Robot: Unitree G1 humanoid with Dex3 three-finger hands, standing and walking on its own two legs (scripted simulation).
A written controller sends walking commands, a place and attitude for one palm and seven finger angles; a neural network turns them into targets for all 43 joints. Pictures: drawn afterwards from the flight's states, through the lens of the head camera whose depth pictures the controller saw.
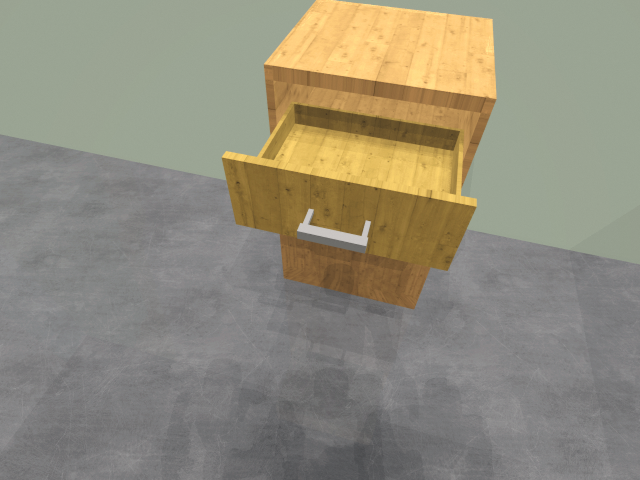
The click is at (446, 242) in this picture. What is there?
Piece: drawer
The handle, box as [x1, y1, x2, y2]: [297, 209, 370, 253]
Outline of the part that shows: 298,227 297,238 364,253 367,242 366,236 370,221 366,220 362,235 359,236 309,225 308,224 313,213 313,209 309,209 304,221 300,223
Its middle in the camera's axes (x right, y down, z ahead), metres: +0.03 -0.02 +0.72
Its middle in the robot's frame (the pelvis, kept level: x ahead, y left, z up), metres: +0.55 +0.01 -0.06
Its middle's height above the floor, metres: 0.71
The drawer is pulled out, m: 0.29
